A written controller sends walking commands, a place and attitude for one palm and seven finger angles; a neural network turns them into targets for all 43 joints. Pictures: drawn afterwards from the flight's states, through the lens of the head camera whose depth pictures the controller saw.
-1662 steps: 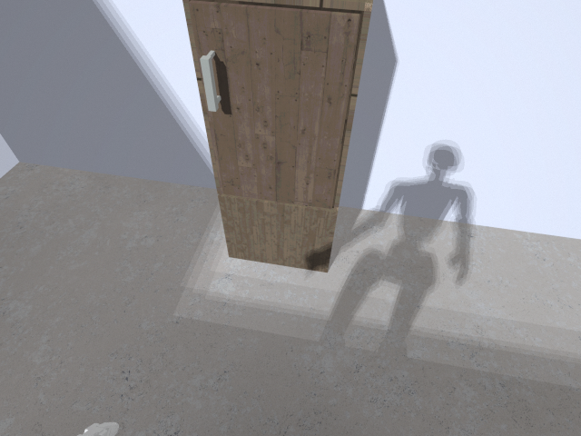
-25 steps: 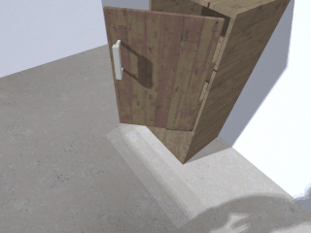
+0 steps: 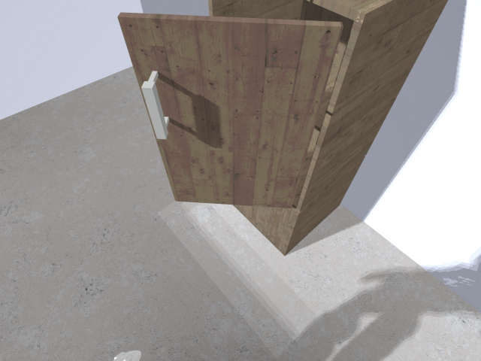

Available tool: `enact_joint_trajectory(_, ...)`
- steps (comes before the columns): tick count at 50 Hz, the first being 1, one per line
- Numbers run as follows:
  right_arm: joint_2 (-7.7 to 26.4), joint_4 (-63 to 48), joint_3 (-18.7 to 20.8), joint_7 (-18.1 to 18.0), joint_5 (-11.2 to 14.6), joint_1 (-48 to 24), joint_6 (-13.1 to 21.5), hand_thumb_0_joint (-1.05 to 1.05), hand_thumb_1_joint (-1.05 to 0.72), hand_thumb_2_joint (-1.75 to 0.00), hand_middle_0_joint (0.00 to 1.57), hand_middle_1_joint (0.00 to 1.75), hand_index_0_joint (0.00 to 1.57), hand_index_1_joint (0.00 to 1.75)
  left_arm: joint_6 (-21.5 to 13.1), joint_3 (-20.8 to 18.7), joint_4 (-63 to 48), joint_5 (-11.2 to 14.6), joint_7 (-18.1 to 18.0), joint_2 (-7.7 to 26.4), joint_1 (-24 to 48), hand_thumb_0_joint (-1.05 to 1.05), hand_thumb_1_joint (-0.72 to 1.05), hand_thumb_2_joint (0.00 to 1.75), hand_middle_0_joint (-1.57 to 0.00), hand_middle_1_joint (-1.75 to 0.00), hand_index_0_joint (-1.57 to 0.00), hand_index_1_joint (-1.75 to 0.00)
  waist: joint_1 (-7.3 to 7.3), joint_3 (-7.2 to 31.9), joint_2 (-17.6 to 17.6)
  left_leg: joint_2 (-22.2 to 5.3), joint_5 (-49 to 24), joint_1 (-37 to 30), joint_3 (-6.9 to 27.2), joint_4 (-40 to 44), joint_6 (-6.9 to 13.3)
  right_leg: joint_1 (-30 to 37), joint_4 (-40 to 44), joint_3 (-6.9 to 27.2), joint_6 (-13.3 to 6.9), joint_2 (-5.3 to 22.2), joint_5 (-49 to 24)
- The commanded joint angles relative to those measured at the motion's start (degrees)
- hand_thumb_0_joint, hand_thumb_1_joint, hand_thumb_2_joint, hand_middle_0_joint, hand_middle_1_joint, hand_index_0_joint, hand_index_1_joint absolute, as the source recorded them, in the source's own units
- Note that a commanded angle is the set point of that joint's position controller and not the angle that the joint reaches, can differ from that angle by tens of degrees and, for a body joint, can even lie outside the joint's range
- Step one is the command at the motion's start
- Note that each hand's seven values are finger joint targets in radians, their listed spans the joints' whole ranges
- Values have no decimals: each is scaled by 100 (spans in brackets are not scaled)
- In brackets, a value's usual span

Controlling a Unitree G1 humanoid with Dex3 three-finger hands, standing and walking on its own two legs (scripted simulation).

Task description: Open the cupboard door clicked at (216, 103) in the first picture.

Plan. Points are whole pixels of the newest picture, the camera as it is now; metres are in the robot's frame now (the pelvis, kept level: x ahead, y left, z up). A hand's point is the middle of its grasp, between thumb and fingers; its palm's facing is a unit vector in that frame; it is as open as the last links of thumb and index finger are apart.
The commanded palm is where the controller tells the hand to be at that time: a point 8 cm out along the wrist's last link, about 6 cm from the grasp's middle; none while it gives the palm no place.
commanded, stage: come to a stop and stand still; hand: left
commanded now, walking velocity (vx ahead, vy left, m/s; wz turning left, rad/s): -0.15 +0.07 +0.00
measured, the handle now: (158, 106) +0.59 +0.20 +0.06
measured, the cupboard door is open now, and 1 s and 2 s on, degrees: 45 45 45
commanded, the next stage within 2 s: look again from close up in 0.68 s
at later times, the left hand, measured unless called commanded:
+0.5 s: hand out of the picture -0.01 +0.19 -0.16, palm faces +0.00 -0.97 -0.23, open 7.4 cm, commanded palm none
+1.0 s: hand out of the picture -0.04 +0.18 -0.17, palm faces -0.02 -0.97 -0.23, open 7.3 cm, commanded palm none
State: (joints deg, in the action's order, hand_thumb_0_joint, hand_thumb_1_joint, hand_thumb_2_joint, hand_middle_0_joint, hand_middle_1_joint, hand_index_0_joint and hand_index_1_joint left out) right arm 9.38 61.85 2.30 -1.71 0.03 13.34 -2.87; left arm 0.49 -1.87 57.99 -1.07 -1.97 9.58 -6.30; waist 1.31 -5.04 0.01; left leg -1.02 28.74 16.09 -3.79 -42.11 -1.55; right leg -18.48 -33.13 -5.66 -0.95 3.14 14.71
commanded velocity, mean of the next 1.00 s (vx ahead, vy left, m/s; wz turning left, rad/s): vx -0.01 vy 0.00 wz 0.00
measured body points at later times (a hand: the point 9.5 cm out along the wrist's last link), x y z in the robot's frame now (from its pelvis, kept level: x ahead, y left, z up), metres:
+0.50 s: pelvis -0.04 +0.00 +0.01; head -0.02 +0.00 +0.46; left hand -0.01 +0.24 -0.15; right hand +0.00 -0.23 -0.15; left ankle -0.02 +0.11 -0.73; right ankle -0.08 -0.12 -0.73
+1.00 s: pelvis -0.05 +0.01 +0.00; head -0.04 -0.01 +0.45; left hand -0.04 +0.23 -0.15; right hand -0.06 -0.21 -0.16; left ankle -0.02 +0.11 -0.73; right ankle -0.08 -0.12 -0.73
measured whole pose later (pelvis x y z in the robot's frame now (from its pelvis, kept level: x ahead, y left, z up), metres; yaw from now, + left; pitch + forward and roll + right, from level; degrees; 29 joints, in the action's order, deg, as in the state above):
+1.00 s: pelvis -0.05 +0.01 +0.00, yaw -1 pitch -1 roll +0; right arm 9.1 61.4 -0.3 -0.7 -0.9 18.4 0.5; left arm -1.1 1.0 62.6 -0.8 -2.5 8.0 -16.7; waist 1.0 -2.1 -2.6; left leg -1.8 14.5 15.8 -5.6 -31.1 1.2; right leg -10.7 -30.3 -0.9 0.6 1.2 18.8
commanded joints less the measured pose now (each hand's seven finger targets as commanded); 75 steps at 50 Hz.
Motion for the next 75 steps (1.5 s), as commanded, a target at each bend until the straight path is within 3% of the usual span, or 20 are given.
enact_joint_trajectory(1,337,-172,94,-10,-12,572,90,0,-90,-90,20,30,20,30,1,-319,-174,8,-77,1116,-439,0,90,90,-20,-30,-20,-30,-107,1191,789,-59,-721,83,69,1121,-113,1582,337,1211,-890,1502,-4777)
enact_joint_trajectory(2,364,-124,96,-3,-41,738,118,0,-90,-90,20,30,20,30,18,-306,-192,50,-60,1055,-360,0,90,90,-20,-30,-20,-30,-11,1217,595,-136,-1755,-493,27,1851,-88,1196,126,987,-619,1283,-3950)
enact_joint_trajectory(4,969,-365,196,-33,-157,496,165,0,-90,-90,20,30,20,30,117,-209,-410,94,5,541,-361,0,90,90,-20,-30,-20,-30,-120,942,-1392,-1699,-4689,-708,1605,2332,715,-80,-722,105,154,124,111)
enact_joint_trajectory(5,1065,-441,215,-62,-197,358,141,0,-90,-90,20,30,20,30,177,-211,-448,80,-17,562,-213,0,90,90,-20,-30,-20,-30,-23,746,-1437,-2014,-4996,-396,1650,2422,1231,-216,-1708,423,143,-137,1692)
enact_joint_trajectory(6,943,-478,167,-87,-192,246,172,0,-90,-90,20,30,20,30,246,-242,-417,47,-24,584,-165,0,90,90,-20,-30,-20,-30,-50,664,-1118,-1910,-4608,-139,1389,2420,1350,-225,-2358,704,80,-174,1825)
enact_joint_trajectory(9,814,-574,100,-143,-213,-39,224,0,-90,-90,20,30,20,30,250,-245,-291,19,26,471,-320,0,90,90,-20,-30,-20,-30,-201,210,-832,-1581,-4629,-188,1055,2237,1249,-560,-2525,779,102,-161,1432)
enact_joint_trajectory(13,898,-436,130,-118,-168,225,277,0,-90,-90,20,30,20,30,137,-113,-278,45,55,379,-326,0,90,90,-20,-30,-20,-30,-43,703,-871,-1390,-4963,-1192,871,2049,1123,-199,-942,457,163,-152,1258)
enact_joint_trajectory(16,956,-388,163,-74,-84,198,285,0,-90,-90,20,30,20,30,66,-110,-104,54,39,451,-811,0,90,90,-20,-30,-20,-30,-181,1051,-668,-1191,-4262,-1143,755,1772,830,760,657,350,150,-174,-68)
enact_joint_trajectory(18,609,-433,125,-24,-1,143,269,0,-90,-90,20,30,20,30,-43,-115,-17,7,-12,799,-883,0,90,90,-20,-30,-20,-30,-87,842,379,-540,-2484,-458,365,1432,294,1105,1394,1415,-154,550,-1437)
enact_joint_trajectory(20,470,-383,56,64,-26,171,194,0,-90,-90,20,30,20,30,-53,-50,-51,36,24,992,-496,0,90,90,-20,-30,-20,-30,123,363,628,-127,-1248,-775,152,1654,71,-1,1661,1584,-474,1105,-388)
enact_joint_trajectory(23,594,-209,57,33,-73,184,271,0,-90,-90,20,30,20,30,-111,15,99,45,16,694,-735,0,90,90,-20,-30,-20,-30,4,587,651,-487,-2476,-1100,290,1802,219,332,1262,1040,-113,408,-1148)
enact_joint_trajectory(30,535,94,-33,40,-84,237,272,0,-90,-90,20,30,20,30,-93,64,307,65,12,603,-965,0,90,90,-20,-30,-20,-30,-68,-20,99,-476,-1725,-723,333,2251,188,310,1630,1116,-88,325,1)
enact_joint_trajectory(38,406,273,-78,3,-88,501,301,0,-90,-90,20,30,20,30,-118,80,481,72,2,485,-1166,0,90,90,-20,-30,-20,-30,-102,17,25,-495,-1715,-703,318,2347,186,509,1696,1036,-102,279,-66)
enact_joint_trajectory(39,613,-184,-103,63,-52,7,448,0,-90,-90,20,30,20,30,-290,147,542,-70,-241,553,-1586,0,90,90,-20,-30,-20,-30,-257,-160,-139,-584,-2674,-279,201,1051,82,357,1373,1245,-23,555,-2428)
enact_joint_trajectory(40,339,-286,-124,101,-64,451,392,0,-90,-90,20,30,20,30,-328,99,251,8,-202,810,-1256,0,90,90,-20,-30,-20,-30,107,279,-260,-437,-1496,-384,294,1352,138,430,1324,1302,-220,671,-1053)
enact_joint_trajectory(42,449,-205,-114,113,-107,690,404,0,-90,-90,20,30,20,30,-298,130,178,20,-124,667,-1133,0,90,90,-20,-30,-20,-30,93,205,-604,-502,-1478,-193,424,1649,234,232,1083,1027,-268,224,397)
enact_joint_trajectory(45,505,-323,-137,82,-111,691,474,0,-90,-90,20,30,20,30,-280,138,205,24,-89,529,-1336,0,90,90,-20,-30,-20,-30,-45,602,-473,-605,-1967,-298,537,1724,363,554,768,838,-217,97,8)
enact_joint_trajectory(50,546,-364,-136,71,-100,658,458,0,-90,-90,20,30,20,30,-228,170,200,18,-63,468,-1247,0,90,90,-20,-30,-20,-30,-61,128,250,-562,-1625,-159,506,1897,380,251,813,902,-155,111,149)
enact_joint_trajectory(70,769,-177,-93,38,-77,211,509,0,-90,-90,20,30,20,30,-218,71,146,5,-19,846,-1175,0,90,90,-20,-30,-20,-30,-131,392,0,-588,-2299,-657,300,1893,360,424,914,1049,-120,219,-785)
enact_joint_trajectory(75,607,-186,-103,110,-124,206,415,0,-90,-90,20,30,20,30,-148,56,186,-44,44,760,-1334,0,90,90,-20,-30,-20,-30,-175,-29,66,-381,-613,-238,128,1680,335,156,1174,1309,-284,264,1162)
